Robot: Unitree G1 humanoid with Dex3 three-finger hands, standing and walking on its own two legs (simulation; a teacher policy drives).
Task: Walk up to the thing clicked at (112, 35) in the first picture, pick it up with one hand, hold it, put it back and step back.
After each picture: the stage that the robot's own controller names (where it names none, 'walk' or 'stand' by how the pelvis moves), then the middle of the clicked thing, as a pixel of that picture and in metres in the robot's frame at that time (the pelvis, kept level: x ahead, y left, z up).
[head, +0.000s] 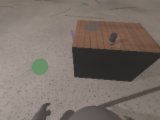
stand; (112, 38) +0.83 -0.23 -0.01
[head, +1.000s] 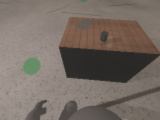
walk; (103, 38) +0.76 -0.09 +0.02
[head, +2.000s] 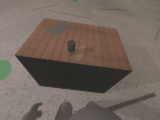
walk; (71, 48) +0.55 +0.18 +0.02
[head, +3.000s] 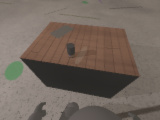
stand; (71, 50) +0.52 +0.19 +0.03
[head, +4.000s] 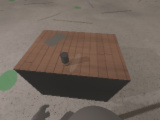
stand; (65, 59) +0.47 +0.22 -0.01
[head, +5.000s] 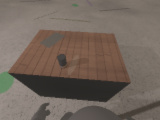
stand; (62, 61) +0.44 +0.23 -0.01
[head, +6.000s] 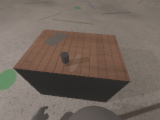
stand; (65, 59) +0.47 +0.22 -0.01
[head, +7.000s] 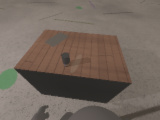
stand; (66, 59) +0.47 +0.21 -0.01
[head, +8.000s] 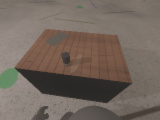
stand; (66, 59) +0.47 +0.21 -0.01
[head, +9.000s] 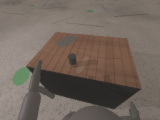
rise first; (72, 60) +0.47 +0.19 -0.01
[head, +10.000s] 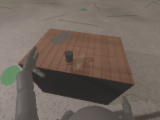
go down; (69, 58) +0.50 +0.18 +0.00
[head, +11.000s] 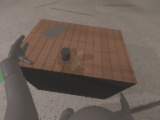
go down; (66, 56) +0.46 +0.17 +0.02
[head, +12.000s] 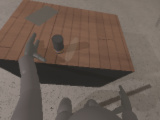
close in; (58, 44) +0.49 +0.19 +0.06
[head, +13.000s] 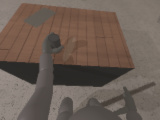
close; (55, 44) +0.50 +0.20 +0.07
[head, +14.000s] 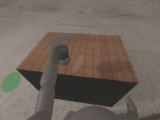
lift; (63, 55) +0.36 +0.17 +0.19
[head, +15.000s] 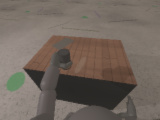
hold; (65, 59) +0.33 +0.17 +0.19
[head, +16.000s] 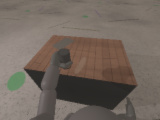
hold; (65, 59) +0.33 +0.17 +0.18
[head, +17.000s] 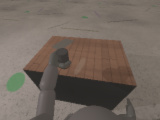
hold; (63, 59) +0.33 +0.18 +0.19
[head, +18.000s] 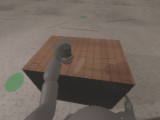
crouch; (66, 54) +0.37 +0.16 +0.19
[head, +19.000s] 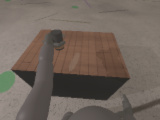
lower; (57, 40) +0.47 +0.20 +0.20
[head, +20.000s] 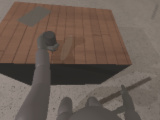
lower; (51, 42) +0.51 +0.20 +0.08
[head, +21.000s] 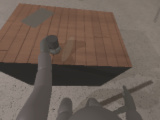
lower; (53, 45) +0.49 +0.20 +0.07
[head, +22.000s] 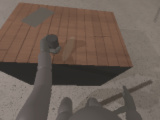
lower; (53, 44) +0.49 +0.20 +0.07
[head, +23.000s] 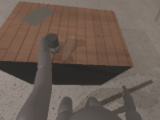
lower; (53, 44) +0.49 +0.20 +0.07
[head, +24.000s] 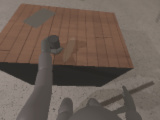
open; (55, 45) +0.49 +0.20 +0.07
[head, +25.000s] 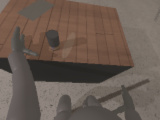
rise; (53, 41) +0.49 +0.20 +0.08
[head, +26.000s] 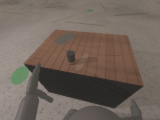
sink last; (71, 57) +0.48 +0.20 +0.03
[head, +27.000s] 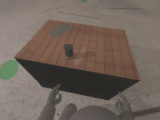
stand; (69, 52) +0.49 +0.19 +0.04
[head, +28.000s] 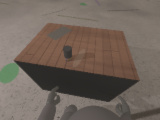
stand; (67, 53) +0.49 +0.19 +0.05
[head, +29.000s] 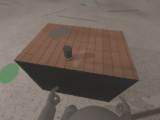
stand; (68, 53) +0.49 +0.19 +0.05
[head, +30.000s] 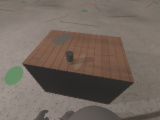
stand; (70, 57) +0.50 +0.19 -0.01
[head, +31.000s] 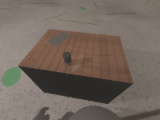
stand; (67, 59) +0.48 +0.21 -0.01
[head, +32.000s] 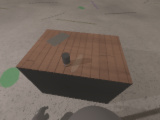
stand; (66, 59) +0.47 +0.21 -0.01
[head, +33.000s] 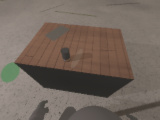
walk; (65, 55) +0.48 +0.21 +0.00
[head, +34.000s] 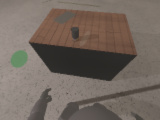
walk; (75, 34) +0.68 +0.17 +0.02
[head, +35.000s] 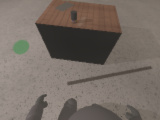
walk; (73, 17) +0.98 +0.25 +0.01
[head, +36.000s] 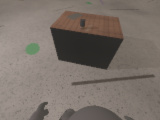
stand; (82, 24) +1.10 +0.17 +0.00
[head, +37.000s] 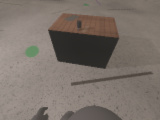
stand; (79, 25) +1.12 +0.19 -0.01
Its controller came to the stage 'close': yes
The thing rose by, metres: 0.22
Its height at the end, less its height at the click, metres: +0.00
